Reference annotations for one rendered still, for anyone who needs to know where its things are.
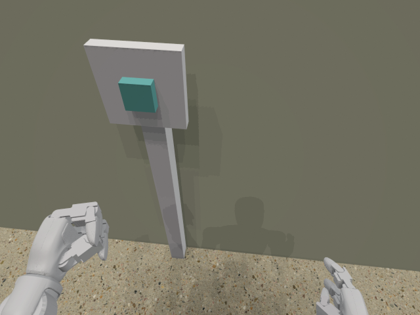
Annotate panel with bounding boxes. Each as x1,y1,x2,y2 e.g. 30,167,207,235
83,39,188,259

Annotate right robot hand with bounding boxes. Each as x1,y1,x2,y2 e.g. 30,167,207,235
316,257,369,315

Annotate button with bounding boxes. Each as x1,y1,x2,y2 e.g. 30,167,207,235
118,77,158,113

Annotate left robot forearm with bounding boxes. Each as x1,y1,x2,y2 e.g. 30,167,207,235
0,274,63,315

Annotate left robot hand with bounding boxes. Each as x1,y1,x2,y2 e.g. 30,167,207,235
26,202,109,282

